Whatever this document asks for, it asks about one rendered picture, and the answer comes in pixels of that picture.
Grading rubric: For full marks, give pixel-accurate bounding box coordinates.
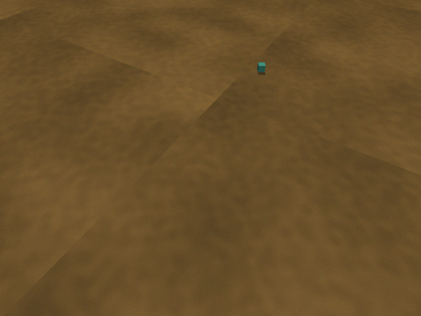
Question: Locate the cube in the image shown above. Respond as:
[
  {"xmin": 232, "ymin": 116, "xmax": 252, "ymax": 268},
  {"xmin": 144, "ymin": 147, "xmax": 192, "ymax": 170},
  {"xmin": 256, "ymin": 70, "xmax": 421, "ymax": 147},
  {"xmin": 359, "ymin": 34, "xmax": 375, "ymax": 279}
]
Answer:
[{"xmin": 257, "ymin": 63, "xmax": 266, "ymax": 72}]

